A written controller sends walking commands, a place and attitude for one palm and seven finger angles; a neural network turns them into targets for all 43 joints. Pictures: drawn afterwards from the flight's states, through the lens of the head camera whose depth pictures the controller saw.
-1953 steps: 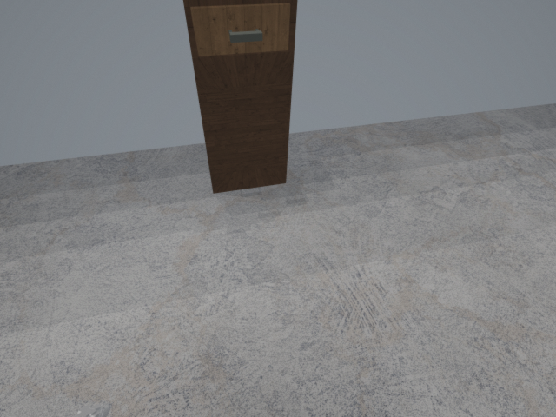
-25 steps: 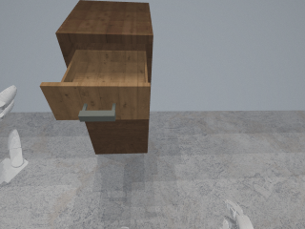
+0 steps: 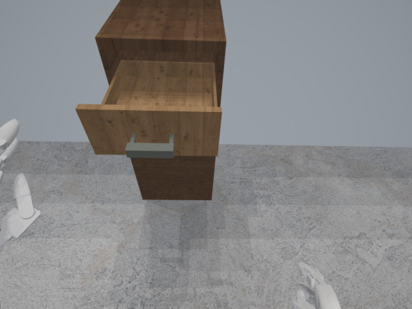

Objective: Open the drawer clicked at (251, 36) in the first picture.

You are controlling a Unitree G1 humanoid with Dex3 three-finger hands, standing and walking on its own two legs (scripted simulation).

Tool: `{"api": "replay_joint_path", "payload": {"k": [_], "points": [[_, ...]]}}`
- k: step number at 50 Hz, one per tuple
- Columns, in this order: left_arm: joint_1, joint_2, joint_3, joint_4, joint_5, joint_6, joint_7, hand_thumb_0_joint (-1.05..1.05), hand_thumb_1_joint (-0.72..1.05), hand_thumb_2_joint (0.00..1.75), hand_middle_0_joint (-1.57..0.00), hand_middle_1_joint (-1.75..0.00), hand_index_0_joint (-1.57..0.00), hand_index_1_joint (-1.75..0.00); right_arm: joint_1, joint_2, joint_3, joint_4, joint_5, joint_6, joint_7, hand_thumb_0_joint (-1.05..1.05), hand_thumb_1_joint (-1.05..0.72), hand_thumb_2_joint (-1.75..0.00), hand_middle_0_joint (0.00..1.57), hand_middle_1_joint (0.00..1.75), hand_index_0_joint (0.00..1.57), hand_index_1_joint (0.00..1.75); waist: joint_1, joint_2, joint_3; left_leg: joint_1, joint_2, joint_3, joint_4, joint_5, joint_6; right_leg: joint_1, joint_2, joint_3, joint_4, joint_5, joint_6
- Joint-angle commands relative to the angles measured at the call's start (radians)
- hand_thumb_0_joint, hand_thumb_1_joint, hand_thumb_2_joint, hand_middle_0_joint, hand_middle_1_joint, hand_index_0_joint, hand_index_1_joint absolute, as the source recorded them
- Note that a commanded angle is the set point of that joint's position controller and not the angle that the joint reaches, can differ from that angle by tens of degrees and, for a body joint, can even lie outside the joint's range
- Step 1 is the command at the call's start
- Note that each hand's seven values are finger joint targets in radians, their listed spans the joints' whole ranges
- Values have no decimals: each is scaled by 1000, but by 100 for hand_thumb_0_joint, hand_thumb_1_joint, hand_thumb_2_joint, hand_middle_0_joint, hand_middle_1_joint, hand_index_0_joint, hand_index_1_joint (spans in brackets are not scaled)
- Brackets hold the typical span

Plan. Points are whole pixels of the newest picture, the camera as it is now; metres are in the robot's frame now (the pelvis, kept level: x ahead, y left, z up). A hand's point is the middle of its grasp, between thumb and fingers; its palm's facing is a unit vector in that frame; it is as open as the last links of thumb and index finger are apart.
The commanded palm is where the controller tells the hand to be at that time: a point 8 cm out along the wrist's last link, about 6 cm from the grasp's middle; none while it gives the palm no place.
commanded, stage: let the arm hang, fingers relaxed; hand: left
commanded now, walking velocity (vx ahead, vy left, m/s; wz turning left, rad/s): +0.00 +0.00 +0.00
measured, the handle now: (151, 143) +0.48 +0.17 +0.02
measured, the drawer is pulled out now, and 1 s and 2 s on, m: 0.29 0.29 0.29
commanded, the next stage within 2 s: look to check the result in 1.08 s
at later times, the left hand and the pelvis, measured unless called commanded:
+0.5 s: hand out of the picture -0.05 +0.20 -0.17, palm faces +0.04 -0.97 -0.23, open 7.2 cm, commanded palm none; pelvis -0.03 +0.00 +0.00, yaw +1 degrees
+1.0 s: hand out of the picture -0.01 +0.17 -0.17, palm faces +0.03 -0.98 -0.20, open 7.3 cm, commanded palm none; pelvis -0.02 +0.00 +0.00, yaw +0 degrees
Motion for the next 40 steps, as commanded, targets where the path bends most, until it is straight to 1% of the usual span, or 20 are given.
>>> {"api": "replay_joint_path", "payload": {"k": [1,2,3,4,5,6,7,8,10,12,13,15,16,17,18,21,22,26,34,40], "points": [[-71,-82,-283,669,57,227,-148,0,90,90,-20,-30,-20,-30,-34,-220,-99,69,-3,10,34,0,-90,-90,20,30,20,30,-25,90,-47,-24,85,-61,-22,346,18,-63,-80,59,94,182,5],[-118,-97,-294,704,57,224,-148,0,90,90,-20,-30,-20,-30,-41,-211,-94,76,-9,21,30,0,-90,-90,20,30,20,30,-14,44,-74,-49,103,-99,-31,388,41,-48,-63,46,127,152,1],[-149,-85,-294,746,57,225,-153,0,90,90,-20,-30,-20,-30,-48,-216,-81,67,-11,41,27,0,-90,-90,20,30,20,30,-8,8,-69,-83,117,-134,-50,378,64,-25,-57,41,136,120,7],[-176,-70,-293,798,57,225,-156,0,90,90,-20,-30,-20,-30,-59,-220,-74,66,-14,56,25,0,-90,-90,20,30,20,30,0,-80,-64,-100,116,-148,-49,358,73,9,-55,49,119,129,5],[-195,-60,-292,860,59,225,-158,0,90,90,-20,-30,-20,-30,-69,-215,-70,71,-16,66,22,0,-90,-90,20,30,20,30,6,-171,-69,-99,95,-133,-32,306,65,41,-75,69,74,176,0],[-220,-41,-290,925,60,224,-160,0,90,90,-20,-30,-20,-30,-63,-207,-67,77,-17,75,19,0,-90,-90,20,30,20,30,1,-258,-85,-64,58,-105,5,268,49,47,-109,107,38,251,-15],[-253,-24,-293,991,59,225,-157,0,90,90,-20,-30,-20,-30,-49,-198,-70,80,-17,87,18,0,-90,-90,20,30,20,30,-9,-295,-87,-18,24,-81,28,226,36,23,-146,133,16,281,-44],[-268,-19,-298,1053,55,228,-155,0,90,90,-20,-30,-20,-30,-38,-187,-66,92,-20,100,16,0,-90,-90,20,30,20,30,-14,-283,-87,9,3,-65,33,182,31,12,-167,153,-7,285,-54],[-308,-25,-315,1158,46,236,-149,0,90,90,-20,-30,-20,-30,-23,-160,-56,128,-24,119,14,0,-90,-90,20,30,20,30,-23,-145,-64,46,2,-63,-7,159,23,-15,-161,155,-37,169,-52],[-304,-47,-327,1248,40,242,-144,0,90,90,-20,-30,-20,-30,-37,-148,-47,157,-27,129,13,0,-90,-90,20,30,20,30,-8,80,-17,34,39,-100,-104,149,31,-8,-107,125,-45,30,-23],[-293,-58,-332,1299,38,242,-142,0,90,90,-20,-30,-20,-30,-34,-143,-44,177,-26,130,11,0,-90,-90,20,30,20,30,-2,142,-8,-5,55,-113,-139,117,37,35,-91,114,-53,13,-12],[-263,-70,-335,1390,34,239,-142,0,90,90,-20,-30,-20,-30,-22,-133,-42,213,-22,133,5,0,-90,-90,20,30,20,30,5,179,15,-40,48,-110,-172,14,30,69,-86,112,-81,-12,-15],[-250,-96,-322,1416,36,237,-140,0,90,90,-20,-30,-20,-30,-3,-123,-49,224,-26,135,1,0,-90,-90,20,30,20,30,6,220,17,-48,48,-109,-185,-32,29,79,-84,104,-96,-21,-20],[-247,-89,-324,1442,37,237,-139,0,90,90,-20,-30,-20,-30,16,-123,-50,236,-24,140,-1,0,-90,-90,20,30,20,30,6,194,25,-41,53,-118,-190,-49,32,79,-80,95,-109,-25,-22],[-250,-91,-331,1471,35,237,-141,0,90,90,-20,-30,-20,-30,36,-122,-51,255,-22,142,-3,0,-90,-90,20,30,20,30,2,203,24,-46,56,-116,-204,-81,31,85,-82,93,-119,-35,-22],[-245,-97,-334,1537,32,234,-143,0,90,90,-20,-30,-20,-30,82,-117,-56,295,-21,143,-7,0,-90,-90,20,30,20,30,1,148,39,-43,60,-122,-229,-116,31,83,-83,88,-138,-45,-27],[-243,-98,-336,1552,33,232,-142,0,90,90,-20,-30,-20,-30,96,-119,-59,301,-18,144,-9,0,-90,-90,20,30,20,30,0,88,52,-28,66,-128,-228,-101,34,70,-80,87,-147,-46,-27],[-239,-110,-341,1609,30,228,-139,0,90,90,-20,-30,-20,-30,150,-105,-60,346,-17,141,-12,0,-90,-90,20,30,20,30,-8,4,58,13,60,-105,-207,-41,35,44,-94,98,-171,-60,-30],[-228,-133,-345,1666,29,229,-128,0,90,90,-20,-30,-20,-30,191,-51,-52,408,-17,142,-13,0,-90,-90,20,30,20,30,-10,-39,111,26,54,-77,-205,-5,32,3,-97,104,-184,-83,-24],[-230,-148,-342,1672,30,230,-124,0,90,90,-20,-30,-20,-30,192,-24,-49,427,-21,145,-13,0,-90,-90,20,30,20,30,-9,-11,149,10,48,-68,-210,-26,28,-27,-94,113,-186,-112,-23]]}}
